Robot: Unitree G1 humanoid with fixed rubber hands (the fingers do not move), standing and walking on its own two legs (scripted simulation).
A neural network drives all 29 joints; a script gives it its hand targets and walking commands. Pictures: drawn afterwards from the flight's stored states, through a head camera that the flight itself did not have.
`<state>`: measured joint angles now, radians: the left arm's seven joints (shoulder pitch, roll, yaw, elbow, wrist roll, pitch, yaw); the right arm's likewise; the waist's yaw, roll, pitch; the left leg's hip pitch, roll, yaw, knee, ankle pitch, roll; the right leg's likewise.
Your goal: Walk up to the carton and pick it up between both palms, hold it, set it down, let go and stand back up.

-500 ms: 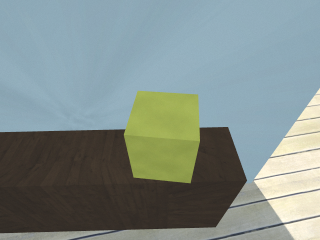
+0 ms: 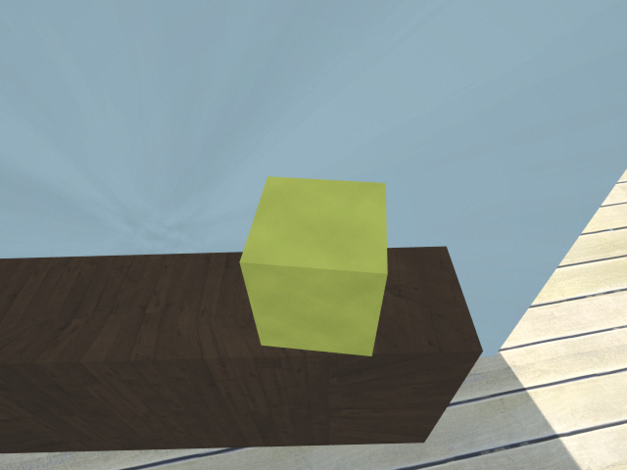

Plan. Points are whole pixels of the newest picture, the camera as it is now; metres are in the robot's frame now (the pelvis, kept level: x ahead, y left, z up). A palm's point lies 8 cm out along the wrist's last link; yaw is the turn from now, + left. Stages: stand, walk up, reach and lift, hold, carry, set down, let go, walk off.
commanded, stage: stand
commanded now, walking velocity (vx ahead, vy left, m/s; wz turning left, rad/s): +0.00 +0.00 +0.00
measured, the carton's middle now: (320, 267) +0.48 +0.01 -0.07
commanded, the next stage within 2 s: none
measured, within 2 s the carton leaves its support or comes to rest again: neither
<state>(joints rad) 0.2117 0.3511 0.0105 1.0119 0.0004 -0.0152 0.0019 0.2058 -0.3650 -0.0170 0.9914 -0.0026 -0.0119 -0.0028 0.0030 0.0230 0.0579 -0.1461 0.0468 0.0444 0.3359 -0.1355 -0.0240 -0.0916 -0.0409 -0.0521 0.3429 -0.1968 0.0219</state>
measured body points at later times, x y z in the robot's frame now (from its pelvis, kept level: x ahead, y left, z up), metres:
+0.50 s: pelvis +0.01 -0.01 +0.00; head +0.02 -0.01 +0.45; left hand +0.08 +0.30 -0.12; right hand +0.08 -0.31 -0.13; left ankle +0.03 +0.13 -0.75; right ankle +0.00 -0.13 -0.75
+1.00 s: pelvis +0.02 -0.01 +0.00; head +0.02 -0.01 +0.45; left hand +0.09 +0.30 -0.12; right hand +0.09 -0.31 -0.13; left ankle +0.03 +0.13 -0.75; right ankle +0.00 -0.13 -0.75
